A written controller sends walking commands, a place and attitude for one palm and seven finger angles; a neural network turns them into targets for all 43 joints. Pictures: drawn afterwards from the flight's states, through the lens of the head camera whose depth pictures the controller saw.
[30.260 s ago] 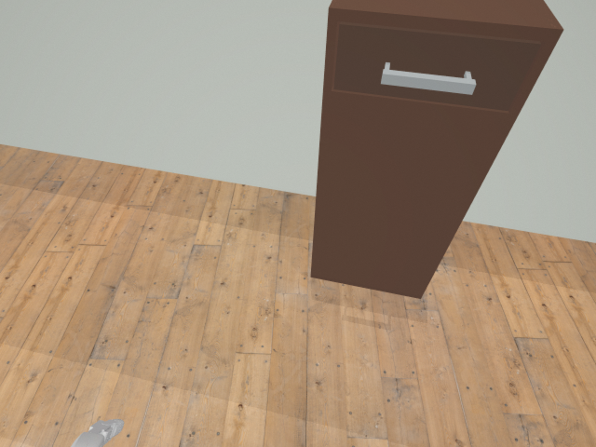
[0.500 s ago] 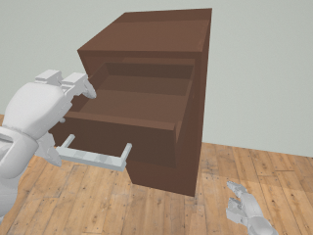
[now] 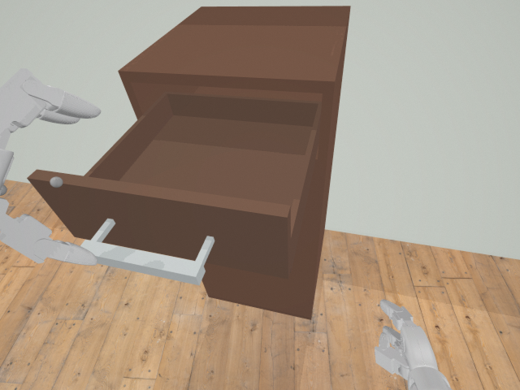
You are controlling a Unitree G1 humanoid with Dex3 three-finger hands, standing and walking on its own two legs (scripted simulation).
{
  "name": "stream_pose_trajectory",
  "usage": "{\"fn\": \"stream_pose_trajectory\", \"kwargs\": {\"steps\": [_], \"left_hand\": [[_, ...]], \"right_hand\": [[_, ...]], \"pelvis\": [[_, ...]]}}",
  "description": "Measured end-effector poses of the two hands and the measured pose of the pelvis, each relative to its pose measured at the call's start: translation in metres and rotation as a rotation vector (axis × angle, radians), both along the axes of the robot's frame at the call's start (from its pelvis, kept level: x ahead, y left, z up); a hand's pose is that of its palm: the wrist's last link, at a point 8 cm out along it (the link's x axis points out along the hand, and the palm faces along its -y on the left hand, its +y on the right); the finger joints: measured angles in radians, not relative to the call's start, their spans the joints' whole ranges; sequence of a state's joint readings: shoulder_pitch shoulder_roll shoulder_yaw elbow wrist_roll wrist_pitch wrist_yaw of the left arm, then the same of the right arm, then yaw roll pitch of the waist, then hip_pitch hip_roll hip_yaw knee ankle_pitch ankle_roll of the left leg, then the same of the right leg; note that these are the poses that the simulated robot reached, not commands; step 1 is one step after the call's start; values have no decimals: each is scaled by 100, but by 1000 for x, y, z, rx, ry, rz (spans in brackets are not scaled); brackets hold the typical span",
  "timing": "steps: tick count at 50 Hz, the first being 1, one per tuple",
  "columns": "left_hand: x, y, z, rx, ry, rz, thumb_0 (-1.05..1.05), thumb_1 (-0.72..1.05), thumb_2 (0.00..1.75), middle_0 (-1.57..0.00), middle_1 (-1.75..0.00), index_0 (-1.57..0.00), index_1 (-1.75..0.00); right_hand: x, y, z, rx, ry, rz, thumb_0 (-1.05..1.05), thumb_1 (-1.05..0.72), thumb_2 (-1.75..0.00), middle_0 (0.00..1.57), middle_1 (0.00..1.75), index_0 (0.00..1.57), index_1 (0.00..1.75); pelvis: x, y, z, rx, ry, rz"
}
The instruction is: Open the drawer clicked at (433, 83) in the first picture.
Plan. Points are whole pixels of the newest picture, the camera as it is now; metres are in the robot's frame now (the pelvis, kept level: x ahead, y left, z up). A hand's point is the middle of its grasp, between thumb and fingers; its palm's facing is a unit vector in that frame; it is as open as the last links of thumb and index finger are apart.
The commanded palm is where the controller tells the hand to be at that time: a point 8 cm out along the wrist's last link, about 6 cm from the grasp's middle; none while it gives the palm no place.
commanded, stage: draw the hand back to the body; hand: left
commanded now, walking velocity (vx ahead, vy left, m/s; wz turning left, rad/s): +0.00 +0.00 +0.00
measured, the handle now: (147, 248) +0.26 +0.20 +0.12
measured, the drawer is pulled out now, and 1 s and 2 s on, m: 0.30 0.30 0.30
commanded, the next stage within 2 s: step back with the hand held close in 0.88 s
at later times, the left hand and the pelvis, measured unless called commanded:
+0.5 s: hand (28, 142) +0.24 +0.24 +0.32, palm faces +0.54 -0.77 -0.33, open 10.2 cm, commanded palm +0.18 +0.28 +0.31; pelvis +0.04 +0.01 +0.01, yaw -2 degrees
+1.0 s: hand (35, 158) +0.23 +0.24 +0.31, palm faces +0.54 -0.78 -0.31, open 7.5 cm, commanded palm +0.18 +0.28 +0.31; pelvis +0.04 +0.00 +0.01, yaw -2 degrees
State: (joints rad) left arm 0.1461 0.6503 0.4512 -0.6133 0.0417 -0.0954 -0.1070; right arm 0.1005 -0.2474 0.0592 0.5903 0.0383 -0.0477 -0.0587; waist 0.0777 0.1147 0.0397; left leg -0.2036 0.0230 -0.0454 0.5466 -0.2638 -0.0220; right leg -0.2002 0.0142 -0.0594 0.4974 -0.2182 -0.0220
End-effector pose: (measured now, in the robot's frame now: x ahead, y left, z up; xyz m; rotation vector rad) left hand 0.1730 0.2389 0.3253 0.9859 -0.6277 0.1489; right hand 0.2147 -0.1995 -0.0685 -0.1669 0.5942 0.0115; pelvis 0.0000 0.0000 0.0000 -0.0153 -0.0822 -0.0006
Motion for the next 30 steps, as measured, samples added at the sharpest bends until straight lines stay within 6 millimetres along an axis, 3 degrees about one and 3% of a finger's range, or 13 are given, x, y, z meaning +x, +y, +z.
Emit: {"fn": "stream_pose_trajectory", "kwargs": {"steps": [5, 9, 12, 15, 22, 26, 30], "left_hand": [[2, 29, -10, -380, -201, -15, 0, -36, 36, -31, -112, -30, -112], [9, 27, -32, -533, -205, -34, 0, -25, 40, -29, -104, -29, -105], [10, 17, -35, -533, -195, -71, 0, -16, 44, -28, -98, -28, -99], [9, 13, -24, -460, -216, -93, 0, -7, 49, -28, -92, -28, -92], [17, 31, 1, -374, -293, -31, 0, 17, 59, -27, -76, -26, -77], [26, 43, -8, -418, -244, 28, 0, 31, 65, -25, -67, -25, -68], [29, 42, -23, -456, -175, 48, 1, 45, 71, -24, -58, -24, -59]], "right_hand": [[-23, -5, -2, -15, 42, -57, 2, -90, -90, 20, 30, 20, 30], [-34, -12, -4, -52, 68, -77, 2, -90, -90, 20, 30, 20, 30], [-33, -16, -3, -73, 65, -89, 2, -90, -90, 20, 30, 21, 30], [-25, -17, -1, -78, 49, -100, 2, -90, -90, 20, 30, 20, 30], [3, -7, 0, -34, 23, -94, 2, -90, -90, 20, 30, 20, 30], [16, 0, 2, -8, 19, -82, 2, -90, -90, 20, 30, 20, 30], [23, 3, 3, -6, 20, -68, 2, -90, -90, 20, 30, 20, 30]], "pelvis": [[7, -2, 4, 1, 0, -17], [18, 2, 6, 3, -3, -26], [26, 5, 6, 2, -2, -31], [33, 7, 6, 1, 1, -33], [42, 12, 6, 3, 13, -31], [45, 12, 7, 5, 23, -32], [47, 12, 7, 5, 31, -33]]}}
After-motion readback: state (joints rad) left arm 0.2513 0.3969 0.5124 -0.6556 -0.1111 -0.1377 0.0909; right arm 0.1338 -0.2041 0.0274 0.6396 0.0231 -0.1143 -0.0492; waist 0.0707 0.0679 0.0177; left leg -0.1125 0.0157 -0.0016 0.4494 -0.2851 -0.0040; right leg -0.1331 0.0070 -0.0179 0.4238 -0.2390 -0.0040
